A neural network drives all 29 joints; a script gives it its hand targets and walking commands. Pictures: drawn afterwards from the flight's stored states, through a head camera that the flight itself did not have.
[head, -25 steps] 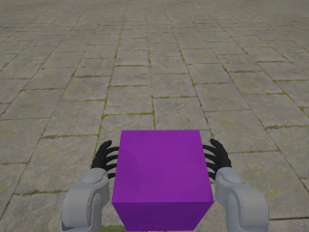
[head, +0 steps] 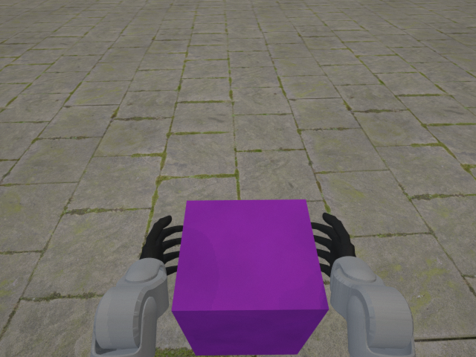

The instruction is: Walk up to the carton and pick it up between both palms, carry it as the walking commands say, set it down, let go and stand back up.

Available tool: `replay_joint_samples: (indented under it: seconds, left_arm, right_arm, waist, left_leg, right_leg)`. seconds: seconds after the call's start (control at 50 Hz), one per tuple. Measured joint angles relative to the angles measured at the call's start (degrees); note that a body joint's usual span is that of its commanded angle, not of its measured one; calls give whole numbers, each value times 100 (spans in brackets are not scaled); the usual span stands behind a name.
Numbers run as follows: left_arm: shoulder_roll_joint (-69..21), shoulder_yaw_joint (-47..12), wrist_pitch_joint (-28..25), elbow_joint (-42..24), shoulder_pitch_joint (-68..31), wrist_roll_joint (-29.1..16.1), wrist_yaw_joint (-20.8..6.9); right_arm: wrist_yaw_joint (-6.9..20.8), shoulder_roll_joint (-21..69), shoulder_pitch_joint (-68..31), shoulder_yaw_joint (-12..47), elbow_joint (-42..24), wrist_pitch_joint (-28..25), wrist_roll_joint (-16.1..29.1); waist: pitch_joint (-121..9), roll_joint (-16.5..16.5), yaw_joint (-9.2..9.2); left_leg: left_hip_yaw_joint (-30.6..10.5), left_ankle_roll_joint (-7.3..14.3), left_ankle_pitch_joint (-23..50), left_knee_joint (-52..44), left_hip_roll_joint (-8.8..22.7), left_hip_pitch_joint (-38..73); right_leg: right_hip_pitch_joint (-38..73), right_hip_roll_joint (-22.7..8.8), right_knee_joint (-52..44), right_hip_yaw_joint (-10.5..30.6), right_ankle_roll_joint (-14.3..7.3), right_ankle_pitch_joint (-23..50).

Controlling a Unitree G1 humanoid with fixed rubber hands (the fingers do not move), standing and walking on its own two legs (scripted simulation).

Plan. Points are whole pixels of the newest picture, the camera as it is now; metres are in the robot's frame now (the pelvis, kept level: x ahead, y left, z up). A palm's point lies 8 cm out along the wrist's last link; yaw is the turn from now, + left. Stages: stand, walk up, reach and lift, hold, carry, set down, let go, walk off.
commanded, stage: carry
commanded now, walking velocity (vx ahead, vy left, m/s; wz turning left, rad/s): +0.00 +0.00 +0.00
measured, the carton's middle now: (246, 283) +0.26 +0.00 +0.02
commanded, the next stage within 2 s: hold in 0.58 s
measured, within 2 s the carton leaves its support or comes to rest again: neither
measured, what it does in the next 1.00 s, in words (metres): stands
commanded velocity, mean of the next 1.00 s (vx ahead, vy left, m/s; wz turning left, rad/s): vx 0.00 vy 0.00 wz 0.00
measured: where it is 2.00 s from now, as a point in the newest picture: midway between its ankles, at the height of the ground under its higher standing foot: outside the picture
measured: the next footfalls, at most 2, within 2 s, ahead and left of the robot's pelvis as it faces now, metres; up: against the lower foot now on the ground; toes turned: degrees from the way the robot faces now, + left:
none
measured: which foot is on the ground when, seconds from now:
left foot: down 0.00-1.00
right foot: down 0.00-1.00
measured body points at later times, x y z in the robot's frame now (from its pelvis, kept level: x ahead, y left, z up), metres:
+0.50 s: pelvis +0.00 +0.00 +0.00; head -0.02 -0.01 +0.45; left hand +0.26 +0.14 +0.09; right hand +0.27 -0.14 +0.09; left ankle +0.05 +0.13 -0.73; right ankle -0.05 -0.09 -0.73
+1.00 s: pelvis -0.02 +0.03 +0.01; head -0.03 +0.04 +0.46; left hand +0.28 +0.16 +0.04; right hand +0.27 -0.11 +0.04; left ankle +0.06 +0.15 -0.73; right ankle -0.05 -0.09 -0.73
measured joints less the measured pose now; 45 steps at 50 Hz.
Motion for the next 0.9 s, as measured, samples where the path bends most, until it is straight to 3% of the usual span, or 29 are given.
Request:
replay_joint_samples:
  seconds: [0.58,0.6,0.64,0.68,0.78,0.9]
  left_arm:
    - [0,20,23,12,-19,-7,5]
    - [-4,16,-184,249,-105,222,-143]
    - [-3,324,-954,1558,-481,481,-349]
    - [16,515,-1625,2337,-504,599,-394]
    - [5,340,-2617,1962,335,507,-414]
    - [4,523,-2611,2166,-28,676,-554]
  right_arm:
    - [-16,1,-31,-8,28,16,17]
    - [141,6,-108,-5,271,-194,-209]
    - [358,45,-579,-199,1740,-999,-486]
    - [420,78,-751,-249,2795,-1771,-592]
    - [311,-11,67,209,2520,-2809,-350]
    - [340,7,-191,165,2888,-3034,-488]
  waist:
    - [21,8,5]
    - [270,-13,15]
    - [781,-20,100]
    - [1047,-29,110]
    - [1099,-195,248]
    - [960,-122,381]
  left_leg:
    - [-32,-22,-15,19,3,31]
    - [-56,2,-26,-29,-32,245]
    - [-350,128,35,-181,-210,667]
    - [-475,7,118,-324,-224,802]
    - [-830,-26,353,-745,-310,841]
    - [-973,-103,285,-855,-351,1063]
  right_leg:
    - [44,5,20,-30,-19,-32]
    - [258,3,-36,-19,-22,-20]
    - [642,68,-193,127,-52,86]
    - [719,146,-337,291,-42,220]
    - [562,222,-683,695,47,558]
    - [715,250,-819,899,95,664]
